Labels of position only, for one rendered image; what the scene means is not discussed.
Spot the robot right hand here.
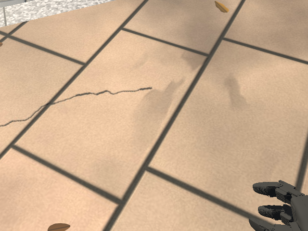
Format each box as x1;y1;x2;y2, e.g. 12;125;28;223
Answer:
248;180;308;231

